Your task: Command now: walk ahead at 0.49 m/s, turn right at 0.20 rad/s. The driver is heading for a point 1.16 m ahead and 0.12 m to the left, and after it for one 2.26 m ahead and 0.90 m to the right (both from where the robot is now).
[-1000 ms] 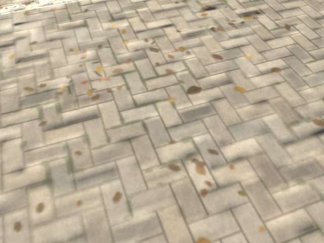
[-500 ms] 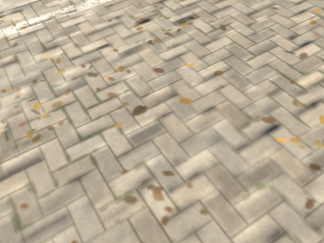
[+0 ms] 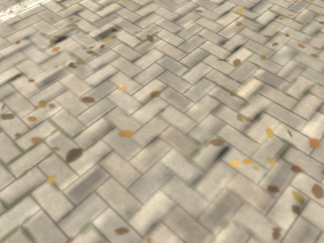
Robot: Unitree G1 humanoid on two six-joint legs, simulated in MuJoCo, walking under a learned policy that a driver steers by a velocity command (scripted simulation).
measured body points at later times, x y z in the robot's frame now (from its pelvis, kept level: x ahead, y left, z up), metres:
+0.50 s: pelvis +0.27 -0.08 +0.00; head +0.29 -0.09 +0.45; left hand +0.40 +0.19 -0.10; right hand +0.33 -0.35 -0.14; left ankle +0.20 +0.08 -0.65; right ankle +0.31 -0.16 -0.74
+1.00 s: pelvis +0.54 -0.03 -0.01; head +0.58 -0.02 +0.44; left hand +0.54 +0.24 -0.15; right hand +0.73 -0.28 -0.11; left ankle +0.63 +0.06 -0.74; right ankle +0.37 -0.16 -0.66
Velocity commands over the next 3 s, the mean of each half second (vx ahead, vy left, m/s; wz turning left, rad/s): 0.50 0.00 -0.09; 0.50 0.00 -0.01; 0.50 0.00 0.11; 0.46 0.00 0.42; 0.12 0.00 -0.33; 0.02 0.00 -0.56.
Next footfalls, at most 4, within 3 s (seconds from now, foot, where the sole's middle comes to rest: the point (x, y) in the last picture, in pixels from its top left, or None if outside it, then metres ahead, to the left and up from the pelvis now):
0.36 right None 0.36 -0.16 -0.78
0.92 left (153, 197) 0.67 0.06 -0.78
1.46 right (203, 142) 0.97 -0.18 -0.78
1.98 left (140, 111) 1.17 0.14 -0.78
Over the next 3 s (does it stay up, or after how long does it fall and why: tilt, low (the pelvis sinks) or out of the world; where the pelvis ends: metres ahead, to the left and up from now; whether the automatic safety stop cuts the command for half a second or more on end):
stays up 1.18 0.02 0.00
